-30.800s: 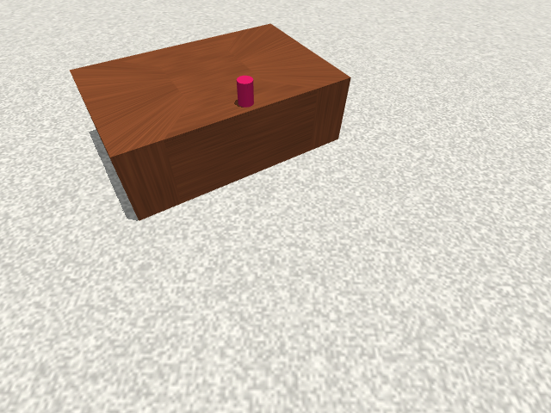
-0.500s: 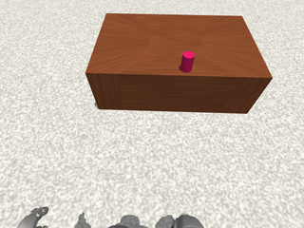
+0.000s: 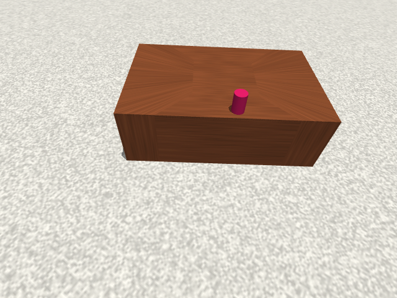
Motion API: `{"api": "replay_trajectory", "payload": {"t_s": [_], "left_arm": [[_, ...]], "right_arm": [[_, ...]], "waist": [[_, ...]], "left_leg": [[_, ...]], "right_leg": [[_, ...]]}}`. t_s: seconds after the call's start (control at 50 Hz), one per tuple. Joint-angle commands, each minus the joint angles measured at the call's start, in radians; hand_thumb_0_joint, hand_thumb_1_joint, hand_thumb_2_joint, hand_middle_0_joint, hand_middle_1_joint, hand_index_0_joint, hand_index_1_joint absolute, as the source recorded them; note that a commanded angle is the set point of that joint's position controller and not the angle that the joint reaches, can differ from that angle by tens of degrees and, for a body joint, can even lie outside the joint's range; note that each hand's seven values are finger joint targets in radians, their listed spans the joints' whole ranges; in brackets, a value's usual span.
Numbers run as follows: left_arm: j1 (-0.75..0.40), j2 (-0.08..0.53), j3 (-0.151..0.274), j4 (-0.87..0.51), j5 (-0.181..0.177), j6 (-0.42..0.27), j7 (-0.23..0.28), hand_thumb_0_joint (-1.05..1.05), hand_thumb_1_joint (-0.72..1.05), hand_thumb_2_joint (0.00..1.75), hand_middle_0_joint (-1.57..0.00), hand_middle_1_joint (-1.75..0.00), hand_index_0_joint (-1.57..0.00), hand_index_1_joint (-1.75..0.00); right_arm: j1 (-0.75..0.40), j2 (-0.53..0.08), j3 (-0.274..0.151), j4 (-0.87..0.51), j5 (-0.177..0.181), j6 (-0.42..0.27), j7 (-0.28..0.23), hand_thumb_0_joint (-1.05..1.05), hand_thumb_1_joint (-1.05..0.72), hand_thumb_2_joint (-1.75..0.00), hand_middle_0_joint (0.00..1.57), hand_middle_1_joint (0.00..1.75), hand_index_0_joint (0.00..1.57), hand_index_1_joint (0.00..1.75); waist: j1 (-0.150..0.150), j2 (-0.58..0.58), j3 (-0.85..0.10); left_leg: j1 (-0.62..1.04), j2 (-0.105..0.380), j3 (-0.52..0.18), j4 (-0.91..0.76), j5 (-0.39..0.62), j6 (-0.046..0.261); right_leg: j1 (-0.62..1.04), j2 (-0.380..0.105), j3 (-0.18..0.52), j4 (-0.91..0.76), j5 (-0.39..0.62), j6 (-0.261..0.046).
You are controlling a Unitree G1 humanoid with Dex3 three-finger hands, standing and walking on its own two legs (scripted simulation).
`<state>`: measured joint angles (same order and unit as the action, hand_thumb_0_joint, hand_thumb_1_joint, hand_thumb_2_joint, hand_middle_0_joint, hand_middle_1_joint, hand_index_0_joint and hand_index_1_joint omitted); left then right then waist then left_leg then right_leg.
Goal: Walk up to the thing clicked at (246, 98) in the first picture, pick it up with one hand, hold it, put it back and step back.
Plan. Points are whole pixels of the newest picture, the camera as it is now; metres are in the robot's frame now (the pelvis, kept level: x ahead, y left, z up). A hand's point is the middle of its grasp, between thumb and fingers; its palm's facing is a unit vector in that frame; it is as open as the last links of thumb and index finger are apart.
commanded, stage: step back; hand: right
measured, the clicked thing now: (239, 102) +1.09 -0.18 -0.31
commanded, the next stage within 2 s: stand in 0.48 s
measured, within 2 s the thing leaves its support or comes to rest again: neither
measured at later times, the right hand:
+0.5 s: hand out of the picture +0.13 -0.25 -0.14, palm faces +0.03 +0.94 -0.33, open 7.4 cm
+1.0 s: hand out of the picture +0.09 -0.26 -0.14, palm faces +0.01 +0.95 -0.32, open 7.4 cm
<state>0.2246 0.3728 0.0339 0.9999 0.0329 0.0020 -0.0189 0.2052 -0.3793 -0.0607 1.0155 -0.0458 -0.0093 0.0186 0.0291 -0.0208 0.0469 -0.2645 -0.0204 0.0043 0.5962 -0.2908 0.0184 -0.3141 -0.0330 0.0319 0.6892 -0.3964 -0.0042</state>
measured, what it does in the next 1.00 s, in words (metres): stands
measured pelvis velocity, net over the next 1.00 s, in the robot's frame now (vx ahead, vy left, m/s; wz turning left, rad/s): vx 0.01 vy -0.01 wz -0.02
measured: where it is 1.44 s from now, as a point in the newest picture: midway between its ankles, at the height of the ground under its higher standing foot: outside the picture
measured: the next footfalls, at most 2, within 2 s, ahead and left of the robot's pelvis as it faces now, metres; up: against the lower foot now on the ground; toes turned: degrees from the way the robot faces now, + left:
none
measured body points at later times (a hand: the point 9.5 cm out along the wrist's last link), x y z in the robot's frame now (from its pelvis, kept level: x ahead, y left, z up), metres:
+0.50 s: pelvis +0.04 +0.00 +0.01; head +0.05 +0.00 +0.46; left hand +0.16 +0.30 -0.11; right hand +0.13 -0.30 -0.12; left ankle +0.02 +0.11 -0.73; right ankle +0.03 -0.14 -0.73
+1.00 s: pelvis +0.01 -0.01 +0.02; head +0.02 -0.01 +0.47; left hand +0.09 +0.29 -0.11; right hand +0.09 -0.31 -0.11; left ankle +0.02 +0.11 -0.73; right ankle +0.03 -0.14 -0.73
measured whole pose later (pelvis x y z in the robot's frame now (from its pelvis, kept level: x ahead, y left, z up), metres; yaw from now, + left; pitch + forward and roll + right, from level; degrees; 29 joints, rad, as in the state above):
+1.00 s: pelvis +0.01 -0.01 +0.02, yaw -1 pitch -3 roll +0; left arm 0.10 0.35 -0.01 1.16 0.02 -0.02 -0.01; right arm 0.09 -0.34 -0.01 1.15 -0.01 -0.01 0.02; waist 0.00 0.00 0.06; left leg -0.09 0.01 0.01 0.31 -0.17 -0.01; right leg -0.12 -0.02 -0.01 0.32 -0.14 0.01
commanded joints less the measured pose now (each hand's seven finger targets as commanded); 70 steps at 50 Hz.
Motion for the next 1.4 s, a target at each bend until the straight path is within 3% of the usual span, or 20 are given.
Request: {"api": "replay_trajectory", "payload": {"t_s": [0.0,0.04,0.1,0.12,0.14,0.16,0.18,0.2,0.24,0.26,0.3,0.34,0.44,0.48,0.58,0.7,0.8,0.88,1.08,1.38], "left_arm": [[-0.061,0.197,0.049,-0.075,-0.018,-0.034,0.017,0.00,0.90,0.90,-0.20,-0.30,-0.20,-0.30],[-0.050,0.194,0.050,-0.058,-0.020,-0.041,0.017,0.00,0.90,0.90,-0.20,-0.30,-0.20,-0.30],[-0.014,0.175,0.048,-0.025,-0.015,-0.050,0.029,0.00,0.90,0.90,-0.20,-0.30,-0.20,-0.30],[-0.021,0.209,0.058,-0.026,-0.009,-0.054,0.034,0.00,0.90,0.90,-0.20,-0.30,-0.20,-0.30],[-0.044,0.248,0.061,-0.030,-0.012,-0.058,0.036,0.00,0.90,0.90,-0.20,-0.30,-0.20,-0.30],[-0.069,0.281,0.063,-0.033,-0.012,-0.056,0.032,0.00,0.90,0.90,-0.20,-0.30,-0.20,-0.30],[-0.117,0.271,0.055,-0.045,-0.010,-0.054,0.029,0.00,0.90,0.90,-0.20,-0.30,-0.20,-0.30],[-0.153,0.249,0.045,-0.055,-0.014,-0.052,0.027,0.00,0.90,0.90,-0.20,-0.30,-0.20,-0.30],[-0.156,0.203,0.031,-0.041,-0.024,-0.051,0.027,0.00,0.90,0.90,-0.20,-0.30,-0.20,-0.30],[-0.141,0.199,0.028,-0.030,-0.023,-0.052,0.027,0.00,0.90,0.90,-0.20,-0.30,-0.20,-0.30],[-0.138,0.207,0.033,-0.018,-0.021,-0.055,0.030,0.00,0.90,0.90,-0.20,-0.30,-0.20,-0.30],[-0.140,0.218,0.038,-0.014,-0.022,-0.054,0.035,0.00,0.90,0.90,-0.20,-0.30,-0.20,-0.30],[-0.188,0.205,0.033,-0.018,-0.020,-0.042,0.036,0.00,0.90,0.90,-0.20,-0.30,-0.20,-0.30],[-0.185,0.171,0.016,0.013,-0.036,-0.038,0.033,0.00,0.90,0.90,-0.20,-0.30,-0.20,-0.30],[-0.206,0.175,0.013,0.036,-0.030,-0.039,0.033,0.00,0.90,0.90,-0.20,-0.30,-0.20,-0.30],[-0.215,0.182,0.009,0.063,-0.026,-0.038,0.027,0.00,0.90,0.90,-0.20,-0.30,-0.20,-0.30],[-0.204,0.183,0.007,0.077,-0.024,-0.045,0.026,0.00,0.90,0.90,-0.20,-0.30,-0.20,-0.30],[-0.195,0.183,0.004,0.087,-0.023,-0.041,0.025,0.00,0.90,0.90,-0.20,-0.30,-0.20,-0.30],[-0.162,0.190,0.000,0.092,-0.022,-0.042,0.025,0.00,0.90,0.90,-0.20,-0.30,-0.20,-0.30],[-0.150,0.197,-0.002,0.087,-0.026,-0.042,0.022,0.00,0.90,0.90,-0.20,-0.30,-0.20,-0.30]], "right_arm": [[-0.090,-0.233,-0.042,-0.086,-0.004,-0.046,-0.024,0.00,-0.90,-0.90,0.20,0.30,0.20,0.30],[-0.101,-0.237,-0.043,-0.076,-0.001,-0.043,-0.024,0.00,-0.90,-0.90,0.20,0.30,0.20,0.30],[-0.123,-0.200,-0.028,-0.079,0.022,-0.024,-0.023,0.00,-0.90,-0.90,0.20,0.30,0.20,0.30],[-0.110,-0.176,-0.019,-0.081,0.029,-0.022,-0.024,0.00,-0.90,-0.90,0.20,0.30,0.20,0.30],[-0.103,-0.152,-0.013,-0.078,0.033,-0.020,-0.024,0.00,-0.90,-0.90,0.20,0.30,0.20,0.30],[-0.098,-0.155,-0.016,-0.071,0.031,-0.017,-0.026,0.00,-0.90,-0.90,0.20,0.30,0.20,0.30],[-0.071,-0.161,-0.018,-0.049,0.022,-0.018,-0.027,0.00,-0.90,-0.90,0.20,0.30,0.20,0.30],[-0.058,-0.172,-0.022,-0.032,0.017,-0.023,-0.027,0.00,-0.90,-0.90,0.20,0.30,0.20,0.30],[-0.093,-0.192,-0.023,-0.021,0.022,-0.033,-0.025,0.00,-0.90,-0.90,0.20,0.30,0.20,0.30],[-0.118,-0.194,-0.019,-0.020,0.024,-0.035,-0.023,0.00,-0.90,-0.90,0.20,0.30,0.20,0.30],[-0.116,-0.187,-0.014,-0.010,0.030,-0.035,-0.026,0.00,-0.90,-0.90,0.20,0.30,0.20,0.30],[-0.116,-0.179,-0.015,-0.004,0.032,-0.031,-0.031,0.00,-0.90,-0.90,0.20,0.30,0.20,0.30],[-0.152,-0.176,-0.021,0.008,0.024,-0.022,-0.031,0.00,-0.90,-0.90,0.20,0.30,0.20,0.30],[-0.154,-0.179,-0.007,0.012,0.041,-0.030,-0.028,0.00,-0.90,-0.90,0.20,0.30,0.20,0.30],[-0.182,-0.173,-0.002,0.026,0.041,-0.029,-0.029,0.00,-0.90,-0.90,0.20,0.30,0.20,0.30],[-0.203,-0.168,0.004,0.041,0.041,-0.030,-0.024,0.00,-0.90,-0.90,0.20,0.30,0.20,0.30],[-0.196,-0.172,0.007,0.053,0.041,-0.030,-0.022,0.00,-0.90,-0.90,0.20,0.30,0.20,0.30],[-0.194,-0.178,0.007,0.063,0.037,-0.024,-0.019,0.00,-0.90,-0.90,0.20,0.30,0.20,0.30],[-0.154,-0.178,0.013,0.076,0.034,-0.022,-0.014,0.00,-0.90,-0.90,0.20,0.30,0.20,0.30],[-0.131,-0.178,0.027,0.075,0.037,-0.025,-0.018,0.00,-0.90,-0.90,0.20,0.30,0.20,0.30]], "waist": [[-0.013,0.115,0.012],[-0.015,0.186,-0.005],[0.016,0.167,-0.064],[0.015,0.097,-0.085],[0.004,0.010,-0.089],[-0.011,-0.039,-0.090],[-0.034,-0.041,-0.077],[-0.049,-0.018,-0.079],[-0.024,0.022,-0.082],[-0.008,0.016,-0.092],[-0.010,-0.013,-0.126],[-0.014,-0.015,-0.148],[-0.019,0.010,-0.102],[-0.026,0.026,-0.100],[-0.028,0.040,-0.117],[-0.029,0.033,-0.077],[-0.032,0.034,-0.098],[-0.029,0.031,-0.057],[-0.029,0.011,-0.035],[-0.027,0.020,-0.061]], "left_leg": [[0.061,0.290,-0.351,-0.303,-0.102,0.150],[0.016,0.245,-0.241,-0.249,0.076,0.117],[-0.008,0.193,-0.143,-0.126,0.294,0.054],[-0.073,0.160,-0.117,-0.084,0.262,0.026],[-0.119,0.102,-0.091,-0.069,0.110,-0.005],[-0.041,0.071,-0.060,-0.037,-0.031,-0.011],[0.008,0.073,-0.056,-0.078,-0.038,-0.011],[0.066,0.089,-0.064,-0.136,0.020,0.000],[0.068,0.154,-0.125,-0.201,0.178,0.034],[0.079,0.169,-0.129,-0.196,0.254,0.046],[0.105,0.152,-0.084,-0.145,0.417,0.038],[0.103,0.130,-0.046,-0.117,0.455,0.020],[0.094,0.132,-0.058,-0.170,0.317,0.019],[0.146,0.160,-0.105,-0.238,0.431,0.018],[0.196,0.158,-0.087,-0.268,0.439,0.004],[0.188,0.153,-0.084,-0.334,0.246,-0.007],[0.196,0.155,-0.082,-0.333,0.255,-0.005],[0.152,0.148,-0.088,-0.356,0.118,-0.004],[0.124,0.141,-0.095,-0.348,0.056,-0.001],[0.134,0.148,-0.097,-0.342,0.147,-0.004]], "right_leg": [[-0.126,-0.011,0.041,0.065,-0.080,-0.015],[-0.018,-0.005,-0.009,-0.046,-0.028,-0.015],[0.195,0.023,-0.028,-0.283,0.231,-0.019],[0.283,-0.021,0.047,-0.276,0.318,-0.036],[0.271,-0.114,0.187,-0.287,0.271,-0.077],[0.189,-0.191,0.256,-0.305,0.229,-0.129],[0.132,-0.206,0.254,-0.298,0.224,-0.133],[0.088,-0.176,0.197,-0.276,0.270,-0.108],[0.129,-0.076,0.064,-0.212,0.354,-0.045],[0.147,-0.062,0.050,-0.213,0.374,-0.033],[0.206,-0.072,0.054,-0.223,0.486,-0.034],[0.250,-0.090,0.061,-0.208,0.599,-0.044],[0.193,-0.089,0.062,-0.239,0.446,-0.048],[0.213,-0.081,0.053,-0.271,0.503,-0.019],[0.253,-0.088,0.051,-0.326,0.512,-0.014],[0.220,-0.088,0.061,-0.389,0.361,-0.011],[0.243,-0.098,0.065,-0.401,0.397,-0.011],[0.209,-0.093,0.067,-0.432,0.273,-0.010],[0.165,-0.093,0.078,-0.453,0.175,-0.009],[0.196,-0.097,0.066,-0.426,0.277,-0.016]]}}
